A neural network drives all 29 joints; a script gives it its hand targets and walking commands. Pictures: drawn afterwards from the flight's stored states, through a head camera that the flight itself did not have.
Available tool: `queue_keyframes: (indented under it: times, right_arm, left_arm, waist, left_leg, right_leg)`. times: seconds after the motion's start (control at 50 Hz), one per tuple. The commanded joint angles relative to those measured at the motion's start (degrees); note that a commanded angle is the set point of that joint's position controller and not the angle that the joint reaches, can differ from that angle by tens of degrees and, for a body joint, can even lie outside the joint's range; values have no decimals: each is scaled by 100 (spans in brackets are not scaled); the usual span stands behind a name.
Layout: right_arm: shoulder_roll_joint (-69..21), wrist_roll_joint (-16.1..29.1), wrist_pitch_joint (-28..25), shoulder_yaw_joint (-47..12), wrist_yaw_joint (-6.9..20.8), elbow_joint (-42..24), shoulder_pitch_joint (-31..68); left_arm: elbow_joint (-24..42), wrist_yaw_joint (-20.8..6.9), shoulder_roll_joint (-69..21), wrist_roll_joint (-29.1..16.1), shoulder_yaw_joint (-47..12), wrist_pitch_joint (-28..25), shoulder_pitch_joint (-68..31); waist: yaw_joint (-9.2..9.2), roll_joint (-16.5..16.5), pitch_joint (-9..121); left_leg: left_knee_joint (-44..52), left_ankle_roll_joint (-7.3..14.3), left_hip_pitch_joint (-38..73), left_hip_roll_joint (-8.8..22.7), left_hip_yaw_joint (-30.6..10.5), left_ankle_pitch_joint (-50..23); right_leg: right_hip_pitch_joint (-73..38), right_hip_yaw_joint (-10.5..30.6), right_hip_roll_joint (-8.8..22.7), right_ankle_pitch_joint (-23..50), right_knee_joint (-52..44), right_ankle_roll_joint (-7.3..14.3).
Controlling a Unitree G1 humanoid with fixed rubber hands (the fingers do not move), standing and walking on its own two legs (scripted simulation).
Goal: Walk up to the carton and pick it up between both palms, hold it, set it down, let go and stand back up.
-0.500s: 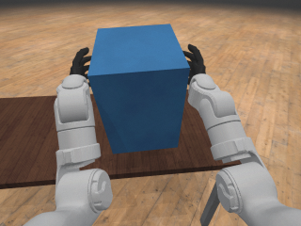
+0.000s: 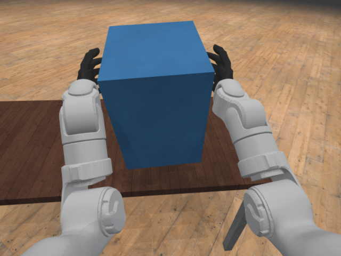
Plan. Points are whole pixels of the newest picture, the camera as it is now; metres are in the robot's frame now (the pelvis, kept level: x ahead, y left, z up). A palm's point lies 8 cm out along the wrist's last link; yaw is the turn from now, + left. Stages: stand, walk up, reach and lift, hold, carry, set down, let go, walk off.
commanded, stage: hold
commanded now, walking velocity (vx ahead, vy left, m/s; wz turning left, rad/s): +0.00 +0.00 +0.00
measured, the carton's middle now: (158, 99) +0.39 +0.01 +0.22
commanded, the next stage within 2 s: none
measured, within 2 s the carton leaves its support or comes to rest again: neither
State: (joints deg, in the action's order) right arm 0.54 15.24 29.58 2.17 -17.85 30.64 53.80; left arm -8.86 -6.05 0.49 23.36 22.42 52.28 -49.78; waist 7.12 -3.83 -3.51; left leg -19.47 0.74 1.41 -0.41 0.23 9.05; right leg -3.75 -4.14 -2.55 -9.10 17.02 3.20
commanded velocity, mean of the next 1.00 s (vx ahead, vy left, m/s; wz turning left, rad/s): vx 0.00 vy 0.00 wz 0.00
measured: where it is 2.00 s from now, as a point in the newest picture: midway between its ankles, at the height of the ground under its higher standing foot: outside the picture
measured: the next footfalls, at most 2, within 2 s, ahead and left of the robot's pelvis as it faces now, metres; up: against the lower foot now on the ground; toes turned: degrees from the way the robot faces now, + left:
none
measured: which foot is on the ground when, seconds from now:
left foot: down 0.00-1.00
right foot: down 0.00-1.00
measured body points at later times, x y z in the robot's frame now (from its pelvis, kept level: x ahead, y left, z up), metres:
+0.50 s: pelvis +0.00 +0.00 +0.00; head -0.07 +0.02 +0.44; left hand +0.39 +0.15 +0.27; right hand +0.38 -0.13 +0.27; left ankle +0.04 +0.11 -0.75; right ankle +0.02 -0.08 -0.75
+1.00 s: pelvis +0.00 +0.00 +0.00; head -0.06 +0.02 +0.44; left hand +0.39 +0.15 +0.27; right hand +0.38 -0.13 +0.27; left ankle +0.04 +0.11 -0.75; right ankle +0.02 -0.08 -0.75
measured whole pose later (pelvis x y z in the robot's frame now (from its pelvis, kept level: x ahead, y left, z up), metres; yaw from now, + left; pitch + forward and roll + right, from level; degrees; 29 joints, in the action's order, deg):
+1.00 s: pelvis +0.00 +0.00 +0.00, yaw +0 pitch -11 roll +0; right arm 0.6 14.5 28.8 2.9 -17.4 33.4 54.5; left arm -12.1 -5.7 0.5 23.8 22.7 51.2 -51.0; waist 6.9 -3.7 -2.4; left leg -19.3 0.8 0.9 -0.5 0.2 8.9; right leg -3.2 -4.2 -2.5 -9.3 17.1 3.2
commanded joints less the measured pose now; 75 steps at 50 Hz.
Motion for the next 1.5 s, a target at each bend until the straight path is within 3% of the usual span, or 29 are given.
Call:
queue_keyframes:
  times: [0.0,0.04,0.12,0.3,0.44,0.58,0.64,0.86,1.0,1.12,1.2,1.28,1.4,1.48]
  right_arm:
    - [-2862,496,-195,-1524,745,-1056,4014]
    - [-2892,481,-248,-1542,754,-1216,4094]
    - [-3039,564,-304,-1692,757,-1370,4285]
    - [-2995,552,-289,-1756,713,-1257,4185]
    - [-2995,469,-305,-1543,741,-1155,4281]
    - [-3092,521,-306,-1614,710,-1166,4294]
    - [-2952,461,-287,-1515,732,-1004,4324]
    - [-2961,511,-288,-1580,748,-980,4287]
    - [-2999,539,-312,-1590,729,-1128,4225]
    - [-2930,634,-285,-1726,690,-1345,4084]
    - [-2886,617,-275,-1710,696,-1317,4061]
    - [-2981,629,-283,-1780,727,-1404,4149]
    - [-3099,624,-335,-1880,745,-1507,4272]
    - [-3004,388,-297,-1652,767,-1080,4144]
  left_arm:
    - [312,-722,-2776,-962,-2400,-344,-3922]
    - [377,-704,-2837,-1025,-2500,-368,-3935]
    - [428,-643,-2824,-1047,-2434,-427,-3958]
    - [161,-696,-2697,-892,-2214,-333,-3683]
    - [98,-714,-2787,-964,-2304,-389,-3913]
    - [132,-704,-2774,-976,-2301,-424,-3945]
    - [-66,-703,-2776,-902,-2233,-400,-3940]
    - [-84,-677,-2712,-899,-2153,-403,-3855]
    - [184,-667,-2850,-998,-2375,-420,-3935]
    - [379,-696,-2859,-995,-2455,-357,-3718]
    - [456,-689,-2862,-990,-2484,-351,-3766]
    - [391,-658,-2834,-923,-2419,-336,-3687]
    - [454,-608,-2788,-980,-2395,-391,-3759]
    - [56,-650,-2656,-820,-2188,-365,-3736]
  waist:
    - [144,717,2163]
    - [179,714,2365]
    - [29,583,2600]
    - [-59,411,2301]
    - [77,502,2220]
    - [64,544,2368]
    - [59,557,2137]
    - [-15,458,2249]
    - [116,609,2328]
    - [124,591,2424]
    - [151,621,2345]
    - [-8,531,2252]
    - [-86,368,2530]
    - [-105,339,2081]
  left_leg:
    - [476,-156,-177,-49,126,-399]
    - [431,-151,-141,-51,104,-536]
    - [326,-138,19,-80,124,-806]
    - [389,-44,-61,-107,173,-696]
    - [461,-56,-157,-87,161,-392]
    - [393,-64,-134,-123,154,-513]
    - [471,-66,-244,-78,149,-278]
    - [428,-42,-157,-90,152,-451]
    - [344,-132,6,-93,117,-761]
    - [240,-189,212,-102,114,-1123]
    - [281,-189,165,-97,118,-1034]
    - [333,-137,39,-77,126,-946]
    - [326,-42,155,-98,167,-898]
    - [512,35,-102,-94,196,-218]
  right_leg:
    - [-615,36,4,893,-75,-597]
    - [-689,54,12,1077,-40,-616]
    - [-698,32,-5,1291,-26,-664]
    - [-770,72,19,1301,-86,-687]
    - [-610,52,35,973,-133,-655]
    - [-709,68,59,1148,-81,-680]
    - [-628,61,38,829,-119,-639]
    - [-679,58,15,983,-99,-663]
    - [-611,54,4,1232,-72,-634]
    - [-683,30,-25,1546,-34,-633]
    - [-641,25,-35,1400,-55,-628]
    - [-693,32,-33,1306,-77,-646]
    - [-661,48,-17,1332,-80,-679]
    - [-501,87,45,743,-184,-676]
